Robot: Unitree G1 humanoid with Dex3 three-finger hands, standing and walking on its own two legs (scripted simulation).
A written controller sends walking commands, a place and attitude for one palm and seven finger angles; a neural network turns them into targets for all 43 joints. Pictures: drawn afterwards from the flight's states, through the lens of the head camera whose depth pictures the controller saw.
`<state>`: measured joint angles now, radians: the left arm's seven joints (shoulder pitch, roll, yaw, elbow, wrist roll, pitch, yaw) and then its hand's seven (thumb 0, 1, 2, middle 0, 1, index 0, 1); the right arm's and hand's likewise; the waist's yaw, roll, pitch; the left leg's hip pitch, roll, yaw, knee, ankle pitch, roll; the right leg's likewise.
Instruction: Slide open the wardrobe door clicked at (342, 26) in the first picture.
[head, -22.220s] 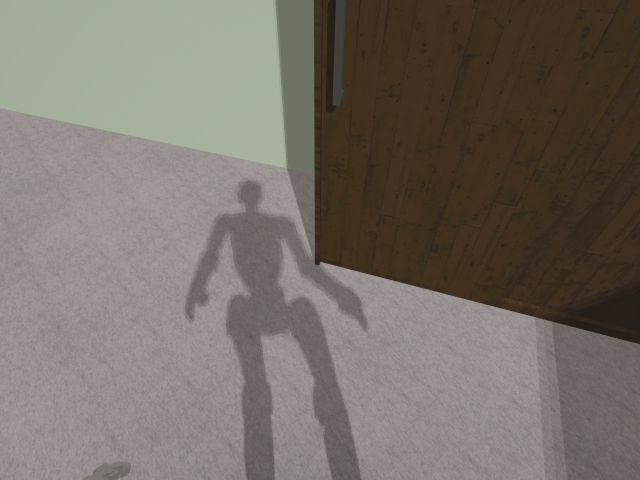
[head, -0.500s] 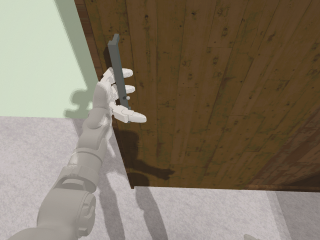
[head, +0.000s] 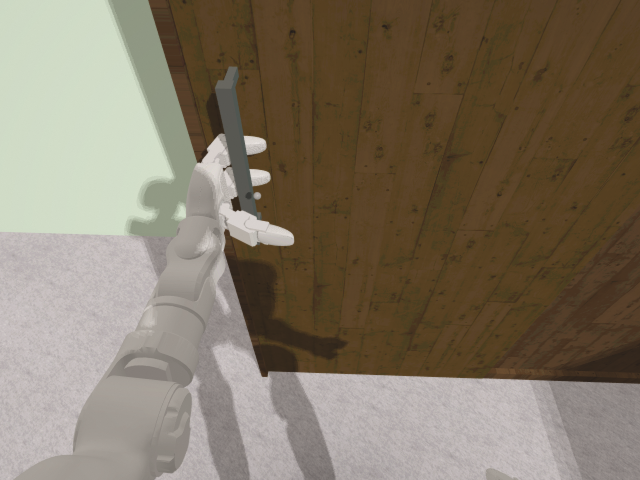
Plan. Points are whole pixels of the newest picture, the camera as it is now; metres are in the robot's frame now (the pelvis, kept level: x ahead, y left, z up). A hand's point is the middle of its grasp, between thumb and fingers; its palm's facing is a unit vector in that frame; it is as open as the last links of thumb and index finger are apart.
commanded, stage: slide the fingers in behind the handle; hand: left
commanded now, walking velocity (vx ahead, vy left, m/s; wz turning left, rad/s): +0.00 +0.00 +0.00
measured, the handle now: (245, 168) +0.50 +0.11 +0.12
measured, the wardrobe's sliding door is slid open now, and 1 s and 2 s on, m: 0.00 0.00 0.00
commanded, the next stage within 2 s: grip the handle and tug to test in 0.18 s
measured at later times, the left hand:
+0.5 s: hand (257, 194) +0.44 +0.08 +0.13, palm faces -0.06 -1.00 +0.01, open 12.8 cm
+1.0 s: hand (256, 193) +0.44 +0.09 +0.13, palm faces -0.05 -1.00 +0.00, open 5.3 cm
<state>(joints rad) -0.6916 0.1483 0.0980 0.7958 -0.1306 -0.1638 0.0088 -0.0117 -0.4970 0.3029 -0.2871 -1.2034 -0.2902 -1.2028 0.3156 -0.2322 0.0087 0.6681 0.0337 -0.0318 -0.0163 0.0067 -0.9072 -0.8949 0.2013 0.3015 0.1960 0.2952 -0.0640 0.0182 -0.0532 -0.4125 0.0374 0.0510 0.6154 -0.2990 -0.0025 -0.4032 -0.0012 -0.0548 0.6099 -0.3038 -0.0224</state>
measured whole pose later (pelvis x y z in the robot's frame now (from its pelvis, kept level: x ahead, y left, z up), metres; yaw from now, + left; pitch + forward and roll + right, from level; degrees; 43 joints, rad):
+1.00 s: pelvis +0.00 +0.00 +0.00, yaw +0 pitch +6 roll +0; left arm -0.70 0.14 0.09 0.80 -0.13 -0.16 0.01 0.01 0.74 0.83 -0.42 -1.38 -0.42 -1.38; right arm 0.32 -0.23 0.01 0.67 0.03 -0.03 -0.02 0.01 -0.91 -0.89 0.20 0.30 0.20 0.30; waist -0.06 0.02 -0.06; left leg -0.42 0.03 0.05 0.62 -0.31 0.00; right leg -0.41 0.00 -0.05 0.60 -0.31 -0.02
